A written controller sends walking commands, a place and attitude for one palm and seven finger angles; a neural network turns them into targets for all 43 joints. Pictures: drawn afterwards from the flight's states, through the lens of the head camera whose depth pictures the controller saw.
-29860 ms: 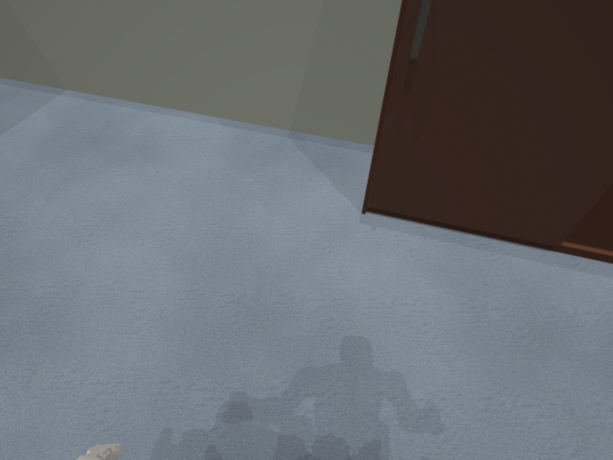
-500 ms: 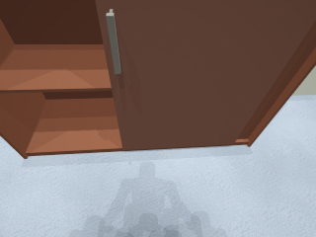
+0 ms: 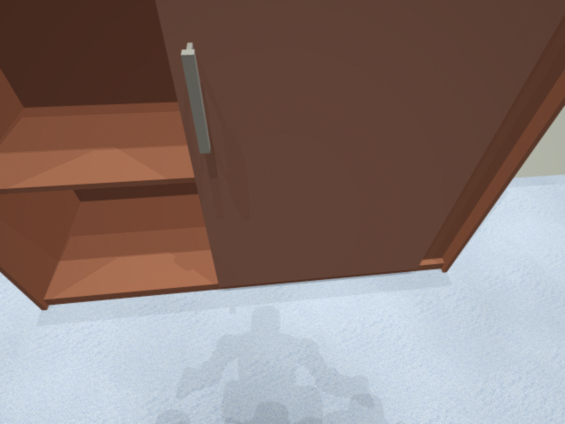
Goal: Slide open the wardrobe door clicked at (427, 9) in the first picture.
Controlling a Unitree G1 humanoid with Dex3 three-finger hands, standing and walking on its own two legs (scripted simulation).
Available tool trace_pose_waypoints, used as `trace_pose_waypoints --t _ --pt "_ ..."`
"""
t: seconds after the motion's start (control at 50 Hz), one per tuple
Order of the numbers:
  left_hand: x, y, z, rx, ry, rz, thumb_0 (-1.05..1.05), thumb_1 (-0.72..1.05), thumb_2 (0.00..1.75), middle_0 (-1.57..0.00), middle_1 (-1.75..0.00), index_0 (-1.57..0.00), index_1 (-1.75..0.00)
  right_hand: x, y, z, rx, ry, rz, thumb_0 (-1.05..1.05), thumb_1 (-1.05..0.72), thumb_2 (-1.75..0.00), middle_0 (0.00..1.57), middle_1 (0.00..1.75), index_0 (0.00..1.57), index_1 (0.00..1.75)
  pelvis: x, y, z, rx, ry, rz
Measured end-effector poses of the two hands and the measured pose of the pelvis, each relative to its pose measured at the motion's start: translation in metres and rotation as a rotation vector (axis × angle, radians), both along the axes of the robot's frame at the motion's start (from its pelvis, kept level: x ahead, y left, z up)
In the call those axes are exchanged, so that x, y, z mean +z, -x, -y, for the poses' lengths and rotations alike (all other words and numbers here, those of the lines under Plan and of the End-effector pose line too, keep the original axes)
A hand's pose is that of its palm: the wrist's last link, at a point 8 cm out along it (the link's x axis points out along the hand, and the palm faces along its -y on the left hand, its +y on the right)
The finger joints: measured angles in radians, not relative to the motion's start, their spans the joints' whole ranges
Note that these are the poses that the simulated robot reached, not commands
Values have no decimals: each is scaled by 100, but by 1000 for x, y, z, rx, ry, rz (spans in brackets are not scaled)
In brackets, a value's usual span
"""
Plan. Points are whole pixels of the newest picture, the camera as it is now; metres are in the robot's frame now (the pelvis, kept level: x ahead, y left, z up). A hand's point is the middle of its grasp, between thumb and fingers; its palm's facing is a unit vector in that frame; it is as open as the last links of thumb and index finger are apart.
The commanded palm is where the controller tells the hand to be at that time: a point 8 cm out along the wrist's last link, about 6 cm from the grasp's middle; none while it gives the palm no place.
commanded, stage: look to check the result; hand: left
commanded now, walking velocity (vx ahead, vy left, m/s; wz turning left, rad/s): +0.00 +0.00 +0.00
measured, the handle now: (198, 101) +0.70 +0.22 +0.09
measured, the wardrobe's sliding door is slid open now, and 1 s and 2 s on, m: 0.66 0.66 0.66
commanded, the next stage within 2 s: stand and wait in 0.56 s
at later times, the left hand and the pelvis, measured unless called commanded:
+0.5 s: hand out of the picture +0.09 +0.23 -0.16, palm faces -0.03 -0.95 -0.32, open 7.4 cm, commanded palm none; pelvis +0.02 -0.01 +0.00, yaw +0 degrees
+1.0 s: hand out of the picture +0.10 +0.22 -0.16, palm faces -0.02 -0.95 -0.31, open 7.4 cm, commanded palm none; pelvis +0.03 -0.02 +0.00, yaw -1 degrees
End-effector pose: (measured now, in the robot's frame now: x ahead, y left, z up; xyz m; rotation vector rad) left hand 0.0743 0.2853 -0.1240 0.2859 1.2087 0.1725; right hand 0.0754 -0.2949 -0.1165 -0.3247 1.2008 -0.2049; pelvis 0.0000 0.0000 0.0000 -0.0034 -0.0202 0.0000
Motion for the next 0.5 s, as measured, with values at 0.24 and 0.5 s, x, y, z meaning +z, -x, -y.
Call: trace_pose_waypoints --t 0.24,0.5 --pt "-6 2 6 6 10 -66 0 90 89 -20 -30 -21 -30 0 1 6 -11 11 -51 0 -90 -90 20 30 20 30 1 -12 4 -4 -2 -7" --pt "-2 -8 6 17 -12 -65 0 90 89 -20 -30 -20 -29 -8 -14 -2 -4 -25 -48 0 -90 -90 20 30 20 30 1 -22 8 -4 -8 -10"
